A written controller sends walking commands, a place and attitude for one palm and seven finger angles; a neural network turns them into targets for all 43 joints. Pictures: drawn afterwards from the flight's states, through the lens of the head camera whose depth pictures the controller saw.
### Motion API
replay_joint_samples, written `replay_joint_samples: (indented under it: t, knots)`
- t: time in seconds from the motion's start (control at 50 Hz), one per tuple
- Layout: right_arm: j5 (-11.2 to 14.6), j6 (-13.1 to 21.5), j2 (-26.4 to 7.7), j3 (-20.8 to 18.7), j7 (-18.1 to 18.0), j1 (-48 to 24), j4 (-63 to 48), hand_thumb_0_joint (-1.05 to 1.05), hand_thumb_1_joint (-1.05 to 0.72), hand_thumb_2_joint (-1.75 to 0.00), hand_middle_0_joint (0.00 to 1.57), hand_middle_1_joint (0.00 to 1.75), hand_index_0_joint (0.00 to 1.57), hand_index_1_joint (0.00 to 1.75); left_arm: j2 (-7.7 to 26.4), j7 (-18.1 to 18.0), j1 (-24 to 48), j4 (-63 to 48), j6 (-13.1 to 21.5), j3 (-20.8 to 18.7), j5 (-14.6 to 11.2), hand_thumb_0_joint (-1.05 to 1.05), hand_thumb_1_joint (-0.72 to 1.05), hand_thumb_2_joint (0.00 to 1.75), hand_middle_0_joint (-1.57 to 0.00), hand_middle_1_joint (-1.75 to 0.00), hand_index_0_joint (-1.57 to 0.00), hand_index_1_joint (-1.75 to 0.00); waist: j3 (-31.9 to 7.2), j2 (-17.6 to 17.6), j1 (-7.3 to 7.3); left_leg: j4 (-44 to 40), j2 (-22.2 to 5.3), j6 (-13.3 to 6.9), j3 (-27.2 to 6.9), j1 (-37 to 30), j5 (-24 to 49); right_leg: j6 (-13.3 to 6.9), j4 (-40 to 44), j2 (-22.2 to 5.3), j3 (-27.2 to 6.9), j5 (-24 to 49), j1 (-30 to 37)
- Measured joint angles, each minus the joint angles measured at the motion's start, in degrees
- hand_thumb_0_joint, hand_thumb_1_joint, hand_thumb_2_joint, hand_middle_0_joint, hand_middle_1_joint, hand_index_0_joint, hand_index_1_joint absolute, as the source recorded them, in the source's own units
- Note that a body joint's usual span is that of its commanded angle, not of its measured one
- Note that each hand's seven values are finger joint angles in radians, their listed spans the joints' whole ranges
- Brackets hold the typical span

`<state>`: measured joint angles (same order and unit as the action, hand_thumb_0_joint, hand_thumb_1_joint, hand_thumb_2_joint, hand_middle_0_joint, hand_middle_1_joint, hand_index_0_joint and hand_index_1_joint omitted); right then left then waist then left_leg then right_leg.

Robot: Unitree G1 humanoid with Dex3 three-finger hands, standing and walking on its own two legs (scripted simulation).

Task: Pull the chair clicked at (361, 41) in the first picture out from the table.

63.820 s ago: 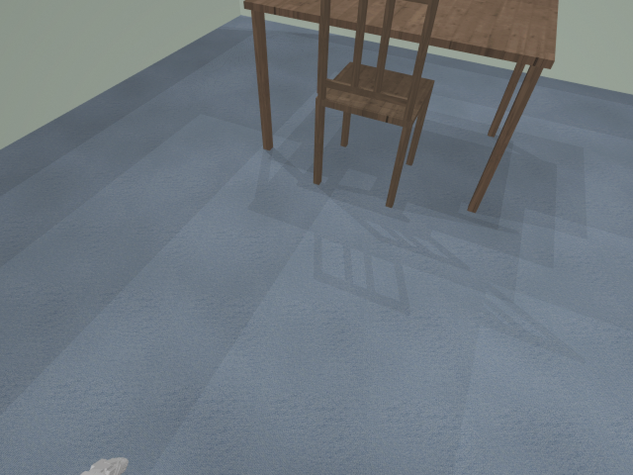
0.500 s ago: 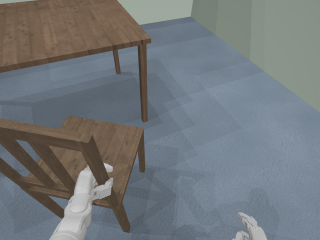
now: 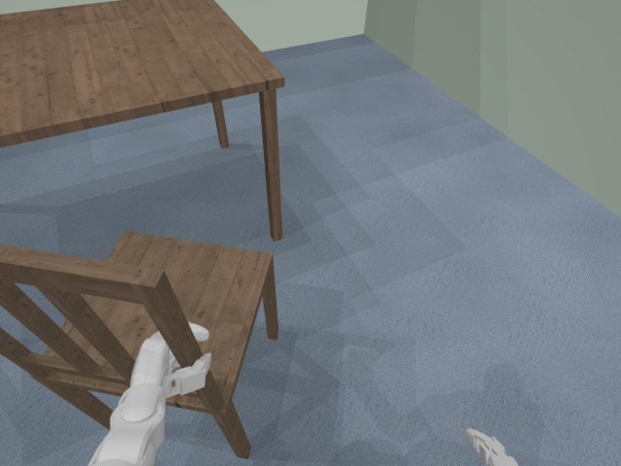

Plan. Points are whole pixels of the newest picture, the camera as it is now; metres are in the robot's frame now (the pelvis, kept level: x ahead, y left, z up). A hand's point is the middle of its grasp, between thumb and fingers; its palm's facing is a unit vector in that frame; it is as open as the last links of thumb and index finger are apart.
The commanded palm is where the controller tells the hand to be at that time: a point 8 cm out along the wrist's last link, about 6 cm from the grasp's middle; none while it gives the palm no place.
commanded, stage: open the thumb and straighten the fingers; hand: left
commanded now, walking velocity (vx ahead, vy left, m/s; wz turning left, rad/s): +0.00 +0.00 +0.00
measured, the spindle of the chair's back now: (44, 328) +0.33 +0.41 -0.07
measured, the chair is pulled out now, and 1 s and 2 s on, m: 0.49 0.49 0.49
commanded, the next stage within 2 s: draw the fingers out of the gap in 0.66 s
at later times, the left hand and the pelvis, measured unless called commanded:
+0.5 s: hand (195, 353) +0.29 +0.18 -0.07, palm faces +0.07 -0.98 -0.18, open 15.5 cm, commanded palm +0.26 +0.23 -0.05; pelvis -0.01 +0.00 -0.04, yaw +0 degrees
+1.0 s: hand (177, 375) +0.26 +0.20 -0.07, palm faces +0.06 -0.98 -0.20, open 17.5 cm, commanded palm +0.23 +0.24 -0.05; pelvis +0.00 +0.00 -0.04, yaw +0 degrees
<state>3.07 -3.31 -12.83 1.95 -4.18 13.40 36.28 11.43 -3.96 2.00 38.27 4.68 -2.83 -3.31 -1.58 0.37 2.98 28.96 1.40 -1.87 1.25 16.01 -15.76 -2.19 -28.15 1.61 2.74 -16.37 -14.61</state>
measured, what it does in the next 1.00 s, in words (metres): stands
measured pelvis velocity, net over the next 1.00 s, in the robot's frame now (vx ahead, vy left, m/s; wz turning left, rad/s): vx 0.00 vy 0.00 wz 0.00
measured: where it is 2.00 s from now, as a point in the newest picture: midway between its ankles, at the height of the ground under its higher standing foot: outside the picture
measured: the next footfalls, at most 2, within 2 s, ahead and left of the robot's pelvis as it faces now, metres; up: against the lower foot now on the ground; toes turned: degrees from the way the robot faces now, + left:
none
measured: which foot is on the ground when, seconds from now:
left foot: down 0.00-1.00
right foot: down 0.00-1.00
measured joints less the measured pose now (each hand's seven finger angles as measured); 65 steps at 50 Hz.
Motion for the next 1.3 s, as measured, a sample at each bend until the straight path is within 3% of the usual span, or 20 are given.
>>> replay_joint_samples:
  t: [0.1, 0.22, 0.32, 0.42, 0.6, 0.72, 0.9, 1.06, 1.3]
  knots:
    - [0.2, 1.2, -1.5, -1.1, 2.8, 0.3, -2.0, 0.0, -0.91, -0.9, 0.21, 0.3, 0.2, 0.3, 1.6, 2.4, 0.2, -4.8, -0.6, -1.5, -1.2, 0.05, 0.41, 0.68, -0.29, -1.22, -0.5, -1.45, -1.4, -0.3, 0.48, 7.8, -0.1, 0.0, -0.4, 8.4, -2.7, -0.2, -7.6, -0.1, 0.7, -2.9, -8.1]
    - [0.2, 2.0, -2.8, -1.5, 3.5, 0.7, -3.1, 0.01, -0.91, -0.9, 0.2, 0.3, 0.2, 0.3, 2.1, 3.1, 1.8, -6.8, -3.2, -2.9, -1.0, 0.02, -0.01, 0.47, -0.39, -1.31, -0.49, -1.41, -3.2, -1.7, 0.49, 15.3, -0.1, -0.2, -0.6, 15.9, -5.6, -0.2, -15.0, -0.3, 1.1, -5.8, -15.6]
    - [0.3, 2.8, -2.7, -1.1, 3.0, 1.8, -3.7, 0.01, -0.91, -0.9, 0.2, 0.3, 0.2, 0.3, 2.3, 3.0, 2.5, -7.8, -6.7, -2.8, -1.5, 0.01, -0.31, 0.32, -0.38, -1.19, -0.42, -1.23, -4.4, -2.8, 0.27, 18.1, 0.0, -0.3, -0.6, 18.3, -7.0, -0.1, -17.7, -0.5, 1.3, -7.2, -17.8]
    - [0.2, 3.8, -2.0, -0.4, 2.8, 2.5, -3.8, 0.01, -0.91, -0.9, 0.2, 0.3, 0.2, 0.3, 1.2, 3.2, 2.2, -9.8, -8.4, -2.0, -1.8, 0.0, -0.45, 0.25, -0.31, -0.92, -0.32, -0.94, -5.4, -3.3, 0.07, 19.2, 0.0, -0.4, -0.5, 19.0, -7.9, 0.0, -18.9, -0.5, 1.1, -8.1, -18.5]
    - [-0.3, 4.0, -1.5, 0.1, 2.8, 2.8, -5.4, 0.01, -0.91, -0.9, 0.21, 0.3, 0.2, 0.3, 2.5, 3.1, 2.5, -10.5, -10.4, -4.7, -0.9, -0.01, -0.53, 0.21, -0.12, -0.34, -0.12, -0.35, -5.5, -2.7, 0.29, 20.6, -0.4, -0.1, -0.4, 20.5, -8.8, -0.2, -20.2, -0.2, 1.0, -8.9, -20.1]
    - [-0.2, 4.8, -2.4, -0.3, 2.5, 3.5, -5.1, 0.01, -0.91, -0.9, 0.2, 0.3, 0.2, 0.3, 2.6, 4.2, 0.6, -13.1, -10.6, -3.1, -1.7, -0.01, -0.54, 0.21, -0.04, -0.12, -0.04, -0.12, -5.9, -3.0, -0.15, 20.9, -0.3, -0.2, -0.9, 20.7, -9.2, -0.2, -20.0, -0.2, 1.5, -9.2, -19.9]
    - [-0.6, 4.9, -2.2, -0.6, 2.5, 3.0, -6.2, 0.01, -0.91, -0.9, 0.2, 0.3, 0.2, 0.3, 3.7, 4.7, -2.0, -15.0, -10.9, -5.6, -1.3, -0.01, -0.54, 0.2, -0.01, -0.02, -0.01, -0.02, -6.0, -2.1, 0.46, 21.6, -0.7, 0.0, -0.7, 21.4, -9.7, -0.4, -20.6, 0.2, 1.3, -9.5, -20.8]
    - [-0.4, 6.0, -2.5, -0.7, 2.7, 4.3, -8.1, 0.01, -0.91, -0.9, 0.2, 0.3, 0.2, 0.3, 3.0, 5.2, -14.0, -25.1, -10.9, -2.1, -2.3, -0.01, -0.54, 0.2, 0.0, 0.0, -0.01, 0.0, -7.4, -3.1, -0.29, 21.5, -0.4, -0.2, -0.8, 20.6, -10.2, -0.1, -20.4, 0.0, 1.4, -10.0, -19.8]
    - [-1.0, 8.5, -1.6, 0.2, 1.3, 3.0, -10.2, 0.01, -0.91, -0.9, 0.2, 0.3, 0.2, 0.3, 2.2, 3.3, -23.0, -35.4, -10.9, 1.0, -1.2, -0.01, -0.54, 0.2, 0.0, 0.0, -0.01, 0.0, -7.3, -2.9, -1.22, 24.9, 0.0, -0.1, -2.3, 22.6, -10.9, -0.3, -23.2, -0.4, 2.9, -11.0, -20.9]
